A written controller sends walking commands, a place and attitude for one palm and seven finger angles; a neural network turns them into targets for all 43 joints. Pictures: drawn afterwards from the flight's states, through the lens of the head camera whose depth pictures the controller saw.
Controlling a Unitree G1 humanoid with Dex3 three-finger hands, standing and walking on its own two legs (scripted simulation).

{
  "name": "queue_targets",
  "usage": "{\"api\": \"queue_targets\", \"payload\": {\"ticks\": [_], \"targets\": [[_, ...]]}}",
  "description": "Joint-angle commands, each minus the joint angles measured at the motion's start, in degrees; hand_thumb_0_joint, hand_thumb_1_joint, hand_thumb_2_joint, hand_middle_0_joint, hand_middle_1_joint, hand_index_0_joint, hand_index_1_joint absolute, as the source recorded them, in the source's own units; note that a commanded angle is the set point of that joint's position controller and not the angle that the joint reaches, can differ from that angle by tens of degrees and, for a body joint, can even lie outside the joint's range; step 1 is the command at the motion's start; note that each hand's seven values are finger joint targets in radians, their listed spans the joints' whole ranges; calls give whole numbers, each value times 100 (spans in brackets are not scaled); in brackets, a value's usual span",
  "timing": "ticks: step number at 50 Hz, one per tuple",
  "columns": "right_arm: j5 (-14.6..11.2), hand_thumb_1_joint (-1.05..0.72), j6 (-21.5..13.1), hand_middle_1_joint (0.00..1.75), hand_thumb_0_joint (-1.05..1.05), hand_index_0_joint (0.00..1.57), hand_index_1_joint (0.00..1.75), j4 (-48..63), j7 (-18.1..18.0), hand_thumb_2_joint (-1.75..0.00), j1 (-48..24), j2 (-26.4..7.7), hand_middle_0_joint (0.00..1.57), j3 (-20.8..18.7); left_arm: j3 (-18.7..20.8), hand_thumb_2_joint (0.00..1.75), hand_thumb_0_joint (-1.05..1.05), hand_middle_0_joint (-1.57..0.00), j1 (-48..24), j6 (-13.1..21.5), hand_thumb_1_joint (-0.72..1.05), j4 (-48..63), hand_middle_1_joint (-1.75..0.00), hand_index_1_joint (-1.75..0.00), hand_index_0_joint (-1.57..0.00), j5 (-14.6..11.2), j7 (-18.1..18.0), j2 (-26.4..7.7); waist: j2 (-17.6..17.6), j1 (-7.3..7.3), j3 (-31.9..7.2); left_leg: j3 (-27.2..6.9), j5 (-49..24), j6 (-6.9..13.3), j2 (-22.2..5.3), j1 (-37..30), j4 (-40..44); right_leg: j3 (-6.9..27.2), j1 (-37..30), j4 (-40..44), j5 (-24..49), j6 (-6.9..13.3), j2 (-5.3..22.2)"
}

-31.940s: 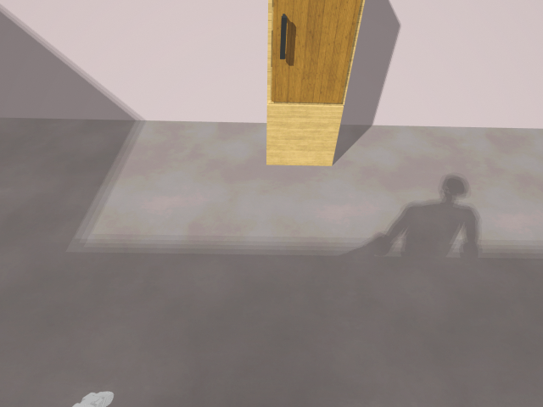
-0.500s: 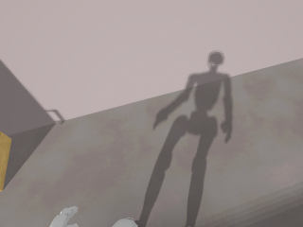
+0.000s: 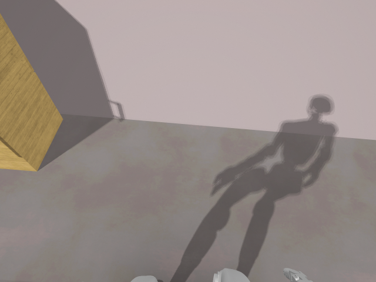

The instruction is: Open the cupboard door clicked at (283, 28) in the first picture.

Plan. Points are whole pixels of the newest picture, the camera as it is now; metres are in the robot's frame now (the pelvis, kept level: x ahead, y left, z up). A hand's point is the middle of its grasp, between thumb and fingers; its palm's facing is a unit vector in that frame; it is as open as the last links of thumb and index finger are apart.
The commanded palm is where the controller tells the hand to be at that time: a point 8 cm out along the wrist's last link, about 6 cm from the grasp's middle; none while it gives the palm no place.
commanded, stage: turn to face it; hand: left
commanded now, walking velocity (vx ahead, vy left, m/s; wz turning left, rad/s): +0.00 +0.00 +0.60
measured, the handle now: out of the picture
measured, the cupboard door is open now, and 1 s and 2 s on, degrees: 54 54 54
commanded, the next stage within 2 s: take the last steps up to it in 1.38 s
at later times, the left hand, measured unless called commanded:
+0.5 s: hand out of the picture +0.03 +0.16 -0.15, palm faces +0.29 -0.93 -0.24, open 7.4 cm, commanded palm none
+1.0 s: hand out of the picture +0.01 +0.16 -0.14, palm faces +0.53 -0.79 -0.31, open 7.4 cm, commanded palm none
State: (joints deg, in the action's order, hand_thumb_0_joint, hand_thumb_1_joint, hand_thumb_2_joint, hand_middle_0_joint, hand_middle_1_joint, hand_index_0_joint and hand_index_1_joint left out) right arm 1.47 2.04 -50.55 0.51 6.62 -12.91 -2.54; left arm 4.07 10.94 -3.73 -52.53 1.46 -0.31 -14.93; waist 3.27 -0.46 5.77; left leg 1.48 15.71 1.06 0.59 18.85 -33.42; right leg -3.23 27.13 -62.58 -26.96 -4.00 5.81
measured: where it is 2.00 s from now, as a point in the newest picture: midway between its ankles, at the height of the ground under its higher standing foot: outside the picture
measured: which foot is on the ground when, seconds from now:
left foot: down 0.00-0.22, up 0.24-0.54, down 0.56-0.90, up 0.92-1.00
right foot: up 0.00-0.20, down 0.22-0.56, up 0.58-0.88, down 0.90-1.00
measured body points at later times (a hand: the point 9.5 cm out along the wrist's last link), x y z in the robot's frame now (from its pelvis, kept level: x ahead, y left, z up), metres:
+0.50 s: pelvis +0.02 -0.05 +0.01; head +0.07 -0.03 +0.45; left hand +0.01 +0.20 -0.14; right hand +0.19 -0.27 -0.13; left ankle -0.01 +0.08 -0.70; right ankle +0.01 -0.17 -0.73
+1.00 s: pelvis +0.05 -0.08 +0.00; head +0.10 -0.07 +0.45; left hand -0.01 +0.20 -0.12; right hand +0.25 -0.25 -0.15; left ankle -0.03 +0.04 -0.67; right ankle +0.10 -0.18 -0.73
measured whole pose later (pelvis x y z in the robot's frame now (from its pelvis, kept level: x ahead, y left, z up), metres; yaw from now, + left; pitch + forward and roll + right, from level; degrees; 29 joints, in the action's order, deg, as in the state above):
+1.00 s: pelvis +0.05 -0.08 +0.00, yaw +35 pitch +1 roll +1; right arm 1.1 4.5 -53.2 1.2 9.2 -14.8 -4.6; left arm 2.3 9.8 -0.7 -48.8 1.5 -0.9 -12.5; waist -2.1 1.2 5.2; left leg -3.0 27.2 -2.2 2.1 28.4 -59.1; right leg -5.0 15.6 -33.9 -19.0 0.0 4.3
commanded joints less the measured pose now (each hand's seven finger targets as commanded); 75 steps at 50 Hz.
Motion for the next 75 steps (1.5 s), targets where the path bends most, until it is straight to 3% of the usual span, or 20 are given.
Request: {"api": "queue_targets", "payload": {"ticks": [1,9,11,12,16,22,26,28,29,34,43,44,45,46,51,58,62,64,65,75], "targets": [[2,-90,-118,30,0,20,30,330,-130,-90,178,-1229,20,-324,123,90,0,-20,-106,179,90,550,-30,-30,-20,-38,16,-395,-1046,100,-784,-1539,-1349,757,-1346,-634,1473,289,198,317,288,-46,-62],[-53,-90,-20,30,0,20,30,413,-72,-90,-132,-1138,20,-419,158,90,0,-20,539,326,90,532,-30,-30,-20,-70,-31,-527,-1005,-237,-1005,-1654,-752,332,-722,471,568,124,-2152,3736,1234,66,-349],[-102,-90,-37,30,0,20,30,640,-21,-90,-215,-610,20,-339,301,90,0,-20,682,391,90,564,-30,-30,-20,50,-123,-1385,1567,-403,-940,-284,1896,-365,406,1826,-2066,2642,-2587,4896,1614,1108,2211],[-57,-90,-17,30,0,20,30,600,7,-90,-213,-834,20,-369,223,90,0,-20,524,400,90,600,-30,-30,-20,12,-148,-1252,1093,-289,-801,-568,1929,-297,56,1664,-3105,2263,-2029,4716,2109,1374,2261],[-65,-90,94,30,0,20,30,326,96,-90,-62,-589,20,-309,86,90,0,-20,-80,408,90,713,-30,-30,-20,-16,-154,-681,1059,58,-636,-160,1120,-498,-212,1529,-3182,428,-2172,4081,3995,1074,1267],[-103,-90,39,30,0,20,30,404,156,-90,-448,-365,20,-182,204,90,0,-20,433,409,90,527,-30,-30,-20,30,-146,-978,843,-231,-746,433,982,-458,-91,758,-1113,23,-2581,3643,4605,1005,1412],[-67,-90,-21,30,0,20,30,265,121,-90,173,-636,20,-248,243,90,0,-20,266,379,90,517,-30,-30,-20,-48,-82,-1014,499,174,-943,487,-329,-290,9,-711,488,-437,-1837,2670,4044,545,1295],[0,-90,-97,30,0,20,30,137,55,-90,1091,-1701,20,-528,68,90,0,-20,-64,339,90,851,-30,-30,-20,-110,-19,-383,-2162,673,-1390,-2607,-3596,903,-2270,-2287,1084,-629,591,265,-931,-147,139],[-17,-90,-57,30,0,20,30,-9,-13,-90,1342,-1792,20,-526,51,90,0,-20,-434,266,90,976,-30,-30,-20,-64,-57,-477,-1626,746,-1427,-2711,-3974,1374,-2537,-2133,1051,115,824,-317,-1223,-40,107],[4,-90,-120,30,0,20,30,317,-138,-90,170,-1192,20,-315,121,90,0,-20,-154,182,90,607,-30,-30,-20,-30,13,-469,-1499,132,-876,-1536,-1711,740,-1369,-786,1389,373,381,-196,242,-40,45],[-33,-90,-29,30,0,20,30,395,-78,-90,-139,-1246,20,-414,117,90,0,-20,408,290,90,546,-30,-30,-20,-75,-10,-459,-1101,-177,-945,-1738,-1053,468,-881,283,741,12,-1851,3254,1095,28,-487],[-80,-90,-27,30,0,20,30,452,-60,-90,-156,-993,20,-395,181,90,0,-20,655,352,90,511,-30,-30,-20,-42,-51,-721,-365,-315,-1029,-1463,-340,180,-484,905,148,529,-2576,4154,1118,146,69],[-113,-90,-30,30,0,20,30,578,-30,-90,-117,-586,20,-335,299,90,0,-20,765,402,90,533,-30,-30,-20,50,-107,-1295,1438,-380,-966,-387,1313,-322,381,1812,-1367,2296,-2904,4812,1222,738,1723],[-74,-90,-12,30,0,20,30,614,-6,-90,-259,-830,20,-368,243,90,0,-20,653,393,90,586,-30,-30,-20,15,-138,-1383,1399,-374,-823,-482,2043,-321,188,1676,-2800,2626,-2074,4890,1689,1252,2384],[-58,-90,112,30,0,20,30,277,110,-90,-50,-550,20,-299,47,90,0,-20,12,434,90,713,-30,-30,-20,-38,-140,-626,839,80,-628,-193,908,-508,-160,1567,-3361,387,-2163,4176,3833,975,1176],[-103,-90,38,30,0,20,30,324,130,-90,-495,-305,20,-151,160,90,0,-20,669,437,90,394,-30,-30,-20,42,-144,-897,828,-277,-756,374,1069,-430,-62,726,-1143,80,-2628,3746,4703,1037,1410],[-70,-90,-81,30,0,20,30,81,66,-90,339,-601,20,-185,189,90,0,-20,359,422,90,352,-30,-30,-20,-63,-93,-910,405,239,-1072,329,-642,-233,-83,-1028,876,-379,-1818,2638,4106,533,1191],[-12,-90,-130,30,0,20,30,-32,-38,-90,1014,-1606,20,-420,-16,90,0,-20,104,347,90,636,-30,-30,-20,-124,-61,-230,-2218,576,-1378,-2466,-4445,1026,-2385,-2175,1190,-389,329,534,-1079,-84,57],[-16,-90,-78,30,0,20,30,-96,-92,-90,1043,-1550,20,-366,8,90,0,-20,-6,262,90,650,-30,-30,-20,-89,-100,-407,-1559,529,-1405,-2098,-4285,1351,-2490,-1915,1038,226,240,89,-1109,51,134],[9,-90,-186,30,0,20,30,-49,-207,-90,476,-932,20,-165,-19,90,0,-20,66,195,90,159,-30,-30,-20,-59,-1,-129,-1170,118,-984,-1090,-2652,853,-1383,-1162,1356,124,-300,1018,183,39,-179]]}}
